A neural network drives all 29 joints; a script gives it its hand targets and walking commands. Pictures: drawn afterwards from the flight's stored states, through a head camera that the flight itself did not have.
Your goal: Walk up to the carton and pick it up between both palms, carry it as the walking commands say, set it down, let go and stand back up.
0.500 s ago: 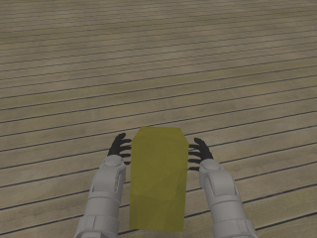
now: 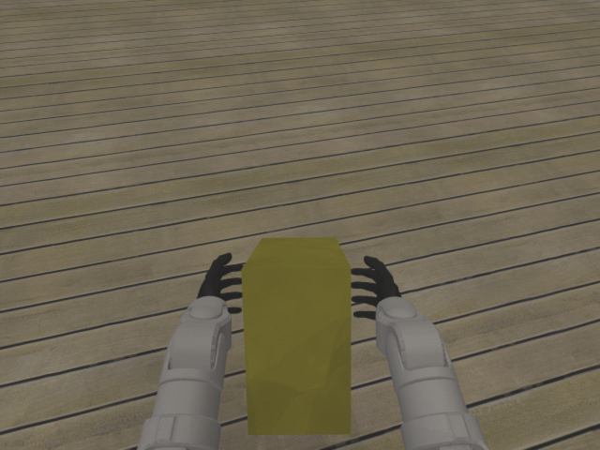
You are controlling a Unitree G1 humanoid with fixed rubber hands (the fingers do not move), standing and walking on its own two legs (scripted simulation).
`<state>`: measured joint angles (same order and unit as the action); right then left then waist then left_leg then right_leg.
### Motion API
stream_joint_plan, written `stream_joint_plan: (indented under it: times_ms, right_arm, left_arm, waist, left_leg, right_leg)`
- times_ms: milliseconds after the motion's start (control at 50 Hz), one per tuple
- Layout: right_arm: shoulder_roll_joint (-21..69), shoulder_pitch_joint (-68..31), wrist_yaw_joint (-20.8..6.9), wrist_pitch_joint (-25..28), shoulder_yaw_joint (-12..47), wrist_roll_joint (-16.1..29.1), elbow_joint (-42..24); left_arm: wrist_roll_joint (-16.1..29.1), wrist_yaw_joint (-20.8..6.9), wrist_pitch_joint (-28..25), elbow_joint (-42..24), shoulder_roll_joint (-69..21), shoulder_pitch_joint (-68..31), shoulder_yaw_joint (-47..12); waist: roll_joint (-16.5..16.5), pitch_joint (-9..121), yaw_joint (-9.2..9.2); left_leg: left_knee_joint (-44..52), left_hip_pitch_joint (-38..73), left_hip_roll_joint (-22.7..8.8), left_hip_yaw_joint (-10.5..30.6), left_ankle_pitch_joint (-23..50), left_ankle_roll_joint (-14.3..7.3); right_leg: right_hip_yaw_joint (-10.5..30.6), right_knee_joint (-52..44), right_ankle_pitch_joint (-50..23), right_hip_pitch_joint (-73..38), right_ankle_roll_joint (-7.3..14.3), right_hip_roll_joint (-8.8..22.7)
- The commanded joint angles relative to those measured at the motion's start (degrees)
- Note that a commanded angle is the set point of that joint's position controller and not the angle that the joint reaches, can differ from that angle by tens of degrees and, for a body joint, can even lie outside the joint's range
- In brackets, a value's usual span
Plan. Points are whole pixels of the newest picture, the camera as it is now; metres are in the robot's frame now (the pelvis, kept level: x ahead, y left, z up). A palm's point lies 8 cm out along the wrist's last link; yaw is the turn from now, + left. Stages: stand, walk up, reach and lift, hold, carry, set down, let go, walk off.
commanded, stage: carry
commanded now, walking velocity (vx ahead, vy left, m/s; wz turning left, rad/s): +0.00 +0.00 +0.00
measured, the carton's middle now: (299, 319) +0.35 +0.01 -0.12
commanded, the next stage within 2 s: none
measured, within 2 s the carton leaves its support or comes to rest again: neither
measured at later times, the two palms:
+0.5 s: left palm (209, 246) +0.41 +0.15 +0.01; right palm (359, 246) +0.41 -0.09 +0.01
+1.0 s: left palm (197, 152) +0.57 +0.18 +0.07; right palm (335, 158) +0.56 -0.06 +0.07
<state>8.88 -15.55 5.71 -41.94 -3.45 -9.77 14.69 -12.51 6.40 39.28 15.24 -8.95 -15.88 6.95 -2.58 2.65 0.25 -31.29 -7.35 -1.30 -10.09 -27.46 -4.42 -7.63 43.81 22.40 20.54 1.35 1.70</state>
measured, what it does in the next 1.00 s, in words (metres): walks ahead: right foot, then right foot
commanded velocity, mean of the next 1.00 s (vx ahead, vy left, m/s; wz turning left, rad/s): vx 0.18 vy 0.00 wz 0.00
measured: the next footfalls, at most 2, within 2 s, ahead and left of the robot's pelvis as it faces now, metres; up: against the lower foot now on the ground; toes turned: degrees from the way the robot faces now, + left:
right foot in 0.06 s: +0.03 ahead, -0.12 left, +0.00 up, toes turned -8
right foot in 0.42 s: +0.11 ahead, -0.10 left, +0.00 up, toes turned -8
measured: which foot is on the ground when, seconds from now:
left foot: down 0.00-0.46, up 0.48-0.60, down 0.62-1.00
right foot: up 0.00-0.04, down 0.06-0.26, up 0.28-0.40, down 0.42-0.64, up 0.66-0.96, down 0.98-1.00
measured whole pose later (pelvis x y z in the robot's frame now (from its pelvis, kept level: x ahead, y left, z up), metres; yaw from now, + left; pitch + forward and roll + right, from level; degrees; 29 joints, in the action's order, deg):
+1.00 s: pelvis +0.27 +0.06 +0.00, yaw +1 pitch +4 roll -2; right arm 8.6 -14.6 8.2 -51.9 -2.7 -8.5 1.8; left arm -8.4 7.5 48.3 5.4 -9.4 -17.3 5.1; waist -2.5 5.9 0.0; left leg -32.8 -6.6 0.1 -5.6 -26.8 -3.3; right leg -10.3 29.3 15.5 15.0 3.7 -0.7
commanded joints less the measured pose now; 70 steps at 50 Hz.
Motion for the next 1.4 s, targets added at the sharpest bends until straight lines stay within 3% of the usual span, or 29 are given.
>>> stream_joint_plan:
  times_ms: [0,60,80,120,160,220,320,360,400,420,440,460,520,560,600,620,820,900,920,960,980,1040,1100,1240,1260,1280,1300,1340,1380]
  right_arm:
    - [61.3,-31.9,-13.8,6.0,31.3,14.6,-10.9]
    - [61.4,-33.8,-13.9,5.4,31.6,14.4,-8.3]
    - [61.7,-35.2,-14.0,5.7,32.7,15.2,-10.5]
    - [62.3,-36.3,-13.9,6.0,33.5,15.9,-12.5]
    - [62.7,-36.8,-13.8,5.9,31.7,15.3,-10.1]
    - [62.9,-34.0,-13.8,6.0,30.6,16.3,-9.4]
    - [61.9,-28.7,-14.3,5.1,29.7,15.4,-10.3]
    - [60.5,-29.7,-14.2,5.0,29.8,14.9,-11.3]
    - [59.6,-31.8,-14.0,4.9,30.5,14.8,-11.4]
    - [59.3,-31.8,-13.9,4.7,30.3,14.7,-10.1]
    - [59.2,-34.3,-14.3,4.9,31.2,15.6,-11.6]
    - [59.8,-31.9,-14.7,5.2,31.6,15.9,-9.5]
    - [61.4,-34.8,-14.6,6.5,33.3,17.7,-12.4]
    - [62.5,-35.0,-14.5,6.7,32.0,16.7,-12.2]
    - [61.9,-34.9,-14.3,7.1,30.7,16.4,-11.9]
    - [63.1,-31.6,-14.2,7.0,30.0,16.1,-10.9]
    - [56.4,-25.8,-10.0,-2.6,29.2,15.3,-24.3]
    - [53.1,-24.2,-8.7,-5.7,27.2,15.1,-22.1]
    - [52.8,-24.0,-8.3,-6.3,27.0,15.0,-20.8]
    - [53.6,-26.1,-7.5,-7.6,27.2,16.2,-21.0]
    - [56.0,-27.8,-6.9,-8.4,29.2,19.3,-23.5]
    - [56.7,-29.4,-5.6,-10.4,26.8,20.4,-23.7]
    - [58.1,-26.7,-3.3,-11.7,25.2,18.5,-23.5]
    - [59.4,-28.5,-0.6,-15.4,28.8,22.7,-34.7]
    - [59.3,-27.2,-0.2,-16.1,29.0,23.0,-35.3]
    - [58.0,-25.8,0.1,-16.9,29.1,22.8,-35.5]
    - [56.3,-23.9,0.3,-17.8,28.4,22.3,-34.1]
    - [58.8,-20.4,-0.1,-19.1,26.3,21.7,-29.7]
    - [62.0,-20.7,-0.3,-19.2,26.2,21.9,-30.3]
  left_arm:
    - [16.5,-14.6,-2.5,-4.4,-64.6,-26.3,-35.1]
    - [14.3,-15.2,-2.6,-0.8,-63.8,-26.7,-33.5]
    - [14.3,-15.0,-2.8,-1.3,-64.2,-25.9,-33.3]
    - [14.7,-15.2,-2.4,-1.1,-65.1,-23.7,-32.5]
    - [14.2,-15.1,-2.5,-1.3,-65.4,-26.4,-32.1]
    - [15.3,-13.7,-2.5,-3.5,-65.4,-26.3,-33.0]
    - [14.8,-13.8,-2.0,-1.7,-64.5,-21.1,-32.1]
    - [15.7,-14.0,-1.9,-2.7,-64.3,-22.6,-33.2]
    - [16.4,-14.4,-1.7,-4.6,-63.4,-26.3,-34.5]
    - [15.4,-14.5,-2.0,-3.5,-62.9,-25.7,-33.7]
    - [15.2,-14.3,-2.4,-3.7,-63.1,-26.2,-33.7]
    - [14.7,-14.0,-2.6,-2.7,-63.1,-23.1,-32.7]
    - [15.3,-14.6,-2.9,-6.7,-64.4,-24.2,-33.7]
    - [15.5,-14.6,-2.7,-8.2,-65.1,-30.3,-35.6]
    - [17.1,-14.3,-2.8,-10.0,-65.1,-31.5,-37.9]
    - [17.8,-14.2,-2.8,-11.7,-65.2,-31.0,-38.7]
    - [18.7,-11.5,6.5,-13.4,-59.9,-16.5,-32.2]
    - [17.5,-9.8,9.4,-12.6,-56.1,-14.6,-28.4]
    - [17.8,-9.4,9.8,-12.4,-55.1,-14.2,-27.7]
    - [18.9,-8.4,10.5,-14.2,-54.4,-17.0,-28.3]
    - [20.5,-7.3,11.1,-19.0,-56.4,-19.2,-30.4]
    - [20.6,-5.4,13.4,-21.5,-57.1,-24.1,-29.4]
    - [22.4,-4.4,15.1,-24.1,-57.7,-27.0,-30.1]
    - [22.5,-1.4,19.1,-30.6,-57.9,-21.1,-27.5]
    - [22.4,-1.3,20.0,-30.7,-57.8,-20.2,-27.3]
    - [22.4,-1.4,21.1,-29.5,-57.7,-17.7,-27.2]
    - [22.5,-1.5,22.3,-27.3,-57.8,-14.9,-27.8]
    - [23.5,-1.7,22.5,-25.7,-58.9,-16.1,-28.8]
    - [25.4,-2.4,22.1,-27.3,-62.2,-19.5,-31.0]
  waist:
    - [-1.4,20.4,0.45]
    - [11.9,25.3,-0.57]
    - [15.1,25.0,-0.27]
    - [16.0,22.1,0.33]
    - [7.7,21.0,0.81]
    - [-12.5,19.2,1.08]
    - [-4.1,15.8,1.01]
    - [-6.3,17.3,0.49]
    - [0.7,22.4,-0.55]
    - [8.7,26.0,-2.3]
    - [16.3,24.8,-2.97]
    - [17.3,23.9,-2.02]
    - [9.4,18.6,-1.66]
    - [4.4,20.0,1.45]
    - [-13.6,21.7,0.43]
    - [-14.2,22.9,0.67]
    - [-0.4,22.7,1.45]
    - [-1.5,21.0,-0.4]
    - [2.6,22.7,-2.2]
    - [19.2,20.2,-2.39]
    - [10.4,18.6,-1.7]
    - [3.1,9.2,-0.85]
    - [6.7,7.4,-0.4]
    - [12.9,16.1,0.56]
    - [10.3,20.5,1.99]
    - [3.4,25.2,3.12]
    - [-10.3,26.3,2.46]
    - [-4.6,25.4,1.97]
    - [-1.2,22.5,1.21]
  left_leg:
    - [-5.0,9.9,-9.9,5.2,76.5,0.4]
    - [-15.0,-11.0,-2.2,4.9,25.0,6.2]
    - [-12.1,-15.5,-1.1,5.7,10.7,6.1]
    - [1.9,-15.5,0.1,4.3,5.8,5.1]
    - [8.7,-4.4,-1.2,3.0,28.2,5.3]
    - [0.2,21.4,-12.4,10.5,93.5,0.7]
    - [0.4,21.1,-11.5,9.9,94.3,1.1]
    - [-3.3,16.3,-10.2,6.0,96.0,2.2]
    - [-19.1,-2.8,-7.0,2.8,74.9,5.2]
    - [-32.4,-17.0,-1.8,3.3,45.0,8.3]
    - [-41.0,-28.5,2.8,7.8,5.2,9.2]
    - [-38.2,-32.3,1.8,13.2,-12.1,7.0]
    - [-6.0,-25.0,0.0,8.5,-5.0,4.1]
    - [9.0,-4.2,0.7,2.7,26.8,5.0]
    - [3.4,10.4,-15.5,23.1,83.0,-2.9]
    - [2.8,10.2,-16.6,21.9,83.5,-4.9]
    - [5.9,27.8,-15.0,17.6,64.2,-7.4]
    - [0.5,13.6,-10.3,7.8,54.8,-3.3]
    - [-7.6,-1.2,-6.5,4.7,44.4,-0.1]
    - [-33.6,-32.4,4.2,5.5,-4.4,3.7]
    - [-36.7,-32.7,0.9,9.9,-5.8,3.4]
    - [-28.4,-35.7,-4.6,9.9,-0.8,4.2]
    - [-16.1,-27.8,-2.7,3.0,7.0,5.8]
    - [3.8,-0.7,4.1,-3.9,19.8,4.2]
    - [6.3,8.1,2.4,0.0,17.2,1.9]
    - [7.4,19.1,-7.3,15.9,20.4,-2.6]
    - [13.9,25.4,-20.7,37.9,28.0,-9.6]
    - [13.3,26.4,-24.3,36.5,46.4,-14.3]
    - [14.8,18.1,-20.5,27.7,37.6,-9.3]
  right_leg:
    - [-0.7,-13.0,-28.3,-7.8,1.8,1.9]
    - [14.4,-9.2,-84.2,-29.8,10.8,16.1]
    - [15.4,-9.0,-88.4,-33.9,11.8,17.9]
    - [9.6,-8.0,-86.5,-33.8,7.7,15.2]
    - [2.8,-4.0,-66.7,-23.6,3.4,9.8]
    - [-4.0,3.8,-2.1,7.4,1.1,-0.6]
    - [-3.9,-0.5,-4.5,9.6,1.5,-3.5]
    - [-4.8,-5.9,-13.3,1.8,2.7,-3.3]
    - [3.7,-11.2,-56.0,-22.6,7.0,5.3]
    - [15.3,-7.5,-87.5,-36.7,14.6,15.2]
    - [23.5,-8.7,-97.6,-42.5,21.0,20.2]
    - [24.2,-8.4,-96.7,-42.5,19.9,21.6]
    - [9.1,-8.0,-73.4,-32.8,6.9,15.2]
    - [-0.4,-2.2,-45.7,-19.0,2.0,9.4]
    - [1.2,5.7,6.8,0.2,-1.4,1.5]
    - [3.6,6.0,11.2,-1.2,-0.8,0.9]
    - [0.1,-2.9,4.1,8.9,0.8,-1.6]
    - [-2.6,-20.8,-8.8,-10.8,2.7,-1.7]
    - [3.8,-23.3,-15.9,-28.5,5.6,2.3]
    - [32.0,-26.3,-47.4,-46.0,18.7,23.7]
    - [31.5,-27.7,-42.6,-40.5,19.0,25.4]
    - [21.6,-34.0,-11.7,-29.3,12.7,22.9]
    - [6.4,-33.9,-16.9,-23.5,8.1,16.9]
    - [-5.3,-15.1,-43.9,-19.6,0.8,10.3]
    - [-5.6,-4.7,-44.1,-16.5,-0.4,8.7]
    - [-4.8,9.0,-33.5,-6.2,-2.5,5.1]
    - [-2.8,23.1,-2.0,5.5,-3.9,-2.2]
    - [6.4,32.9,7.8,13.0,-1.0,-0.7]
    - [8.6,30.2,2.9,12.5,0.3,4.0]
